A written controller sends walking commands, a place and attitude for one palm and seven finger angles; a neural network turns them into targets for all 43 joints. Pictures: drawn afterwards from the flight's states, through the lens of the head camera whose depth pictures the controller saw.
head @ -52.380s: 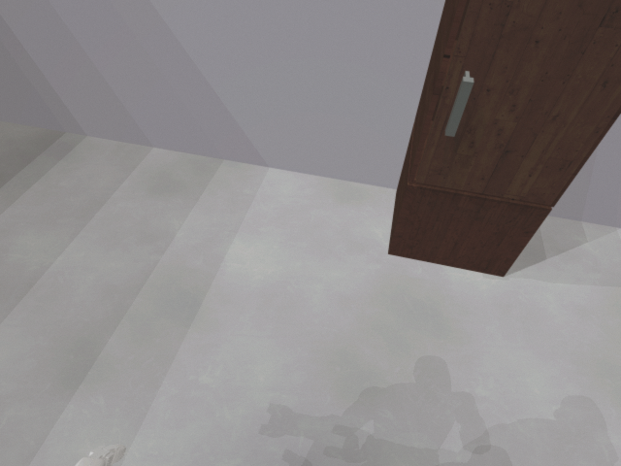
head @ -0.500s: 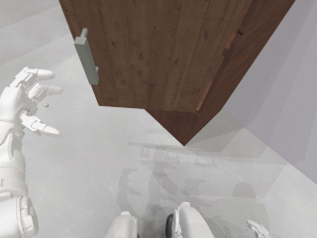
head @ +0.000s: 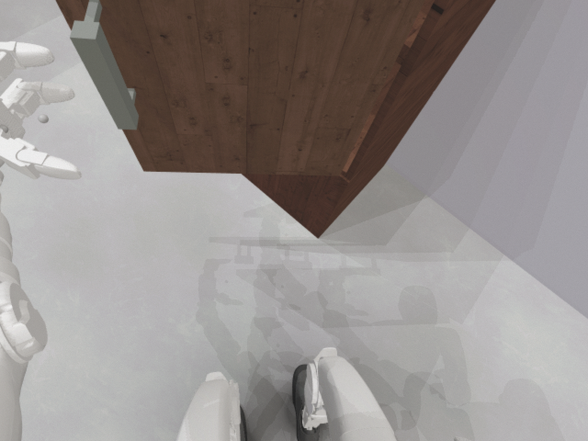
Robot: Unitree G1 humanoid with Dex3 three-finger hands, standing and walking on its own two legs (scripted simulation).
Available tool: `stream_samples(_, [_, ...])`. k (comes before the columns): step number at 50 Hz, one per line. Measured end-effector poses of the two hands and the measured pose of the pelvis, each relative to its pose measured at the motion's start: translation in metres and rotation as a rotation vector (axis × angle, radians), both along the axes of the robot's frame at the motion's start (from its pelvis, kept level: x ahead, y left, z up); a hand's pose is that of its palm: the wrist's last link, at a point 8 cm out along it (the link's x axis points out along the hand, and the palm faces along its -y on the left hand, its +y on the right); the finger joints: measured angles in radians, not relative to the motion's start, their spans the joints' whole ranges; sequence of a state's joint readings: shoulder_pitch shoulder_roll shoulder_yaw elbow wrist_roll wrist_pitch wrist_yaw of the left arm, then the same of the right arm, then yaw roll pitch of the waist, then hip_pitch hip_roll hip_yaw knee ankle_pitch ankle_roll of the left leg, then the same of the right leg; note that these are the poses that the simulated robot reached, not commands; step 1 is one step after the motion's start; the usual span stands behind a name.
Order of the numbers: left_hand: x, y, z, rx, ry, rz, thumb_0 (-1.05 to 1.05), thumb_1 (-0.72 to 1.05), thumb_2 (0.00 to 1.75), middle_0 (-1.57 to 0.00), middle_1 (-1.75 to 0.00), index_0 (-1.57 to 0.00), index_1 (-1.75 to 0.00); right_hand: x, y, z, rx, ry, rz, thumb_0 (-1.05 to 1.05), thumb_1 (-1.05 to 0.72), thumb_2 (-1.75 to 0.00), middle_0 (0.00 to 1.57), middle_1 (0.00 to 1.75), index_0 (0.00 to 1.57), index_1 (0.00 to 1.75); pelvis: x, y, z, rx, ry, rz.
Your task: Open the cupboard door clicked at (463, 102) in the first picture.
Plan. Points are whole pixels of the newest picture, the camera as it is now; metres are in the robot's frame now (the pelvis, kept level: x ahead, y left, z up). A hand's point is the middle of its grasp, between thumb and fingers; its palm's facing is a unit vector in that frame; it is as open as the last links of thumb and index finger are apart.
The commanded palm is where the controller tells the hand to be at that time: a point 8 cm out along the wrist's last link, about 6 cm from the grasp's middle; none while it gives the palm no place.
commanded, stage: move the hooked fingers beside the handle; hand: left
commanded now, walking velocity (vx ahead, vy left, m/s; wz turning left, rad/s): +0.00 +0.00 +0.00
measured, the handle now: (112, 70) +0.59 +0.20 +0.05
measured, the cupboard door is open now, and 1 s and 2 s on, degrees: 43 43 43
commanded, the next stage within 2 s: slide the fingers in behind the handle in 1.06 s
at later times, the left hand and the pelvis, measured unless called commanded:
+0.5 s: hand (56, 90) +0.55 +0.26 +0.06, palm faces -0.05 -1.00 -0.01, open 14.0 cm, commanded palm +0.53 +0.30 +0.06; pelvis +0.01 +0.01 +0.00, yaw -2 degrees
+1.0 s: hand (53, 96) +0.54 +0.26 +0.06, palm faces -0.05 -1.00 -0.01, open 14.0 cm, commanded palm +0.53 +0.29 +0.06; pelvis +0.02 +0.01 +0.00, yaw -1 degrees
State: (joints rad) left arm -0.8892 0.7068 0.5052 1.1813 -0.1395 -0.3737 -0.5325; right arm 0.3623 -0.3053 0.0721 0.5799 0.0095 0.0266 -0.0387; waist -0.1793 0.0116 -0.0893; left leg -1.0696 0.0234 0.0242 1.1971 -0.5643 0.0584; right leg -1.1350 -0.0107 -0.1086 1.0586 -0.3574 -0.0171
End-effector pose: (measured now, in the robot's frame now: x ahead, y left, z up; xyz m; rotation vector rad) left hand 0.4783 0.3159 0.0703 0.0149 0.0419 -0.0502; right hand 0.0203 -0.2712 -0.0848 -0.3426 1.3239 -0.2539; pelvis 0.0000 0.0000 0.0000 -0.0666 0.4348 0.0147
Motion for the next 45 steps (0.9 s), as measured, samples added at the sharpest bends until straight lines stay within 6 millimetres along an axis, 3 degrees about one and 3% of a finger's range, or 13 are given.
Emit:
stream_samples(15, [0.050,-0.009,-0.001,-0.009,-0.004,-0.005,-0.01,-0.50,0.30,-0.30,-1.20,-0.30,-1.20,-0.033,0.012,0.003,-0.006,0.132,-0.065,0.00,-0.90,-0.90,0.21,0.30,0.20,0.29,0.006,0.006,-0.005,-0.023,0.057,-0.005])
stream_samples(21, [0.055,-0.007,-0.004,0.004,0.016,-0.005,-0.01,-0.50,0.30,-0.30,-1.20,-0.30,-1.20,-0.037,0.020,0.005,0.015,0.149,-0.094,0.00,-0.90,-0.90,0.21,0.30,0.20,0.29,0.010,0.008,-0.002,-0.024,0.062,-0.018])
stream_samples(31, [0.043,0.006,-0.008,0.009,0.019,0.010,-0.01,-0.50,0.30,-0.30,-1.20,-0.30,-1.20,-0.025,0.022,0.009,0.022,0.148,-0.077,0.00,-0.90,-0.90,0.21,0.30,0.20,0.30,0.016,0.010,0.002,-0.029,0.052,-0.010])
stream_samples(45, [0.048,0.000,-0.014,-0.009,0.010,-0.002,-0.01,-0.50,0.30,-0.30,-1.20,-0.30,-1.20,0.001,0.014,0.008,-0.014,0.097,-0.048,0.00,-0.91,-0.90,0.21,0.30,0.20,0.29,0.017,0.011,-0.001,-0.036,0.057,-0.003])
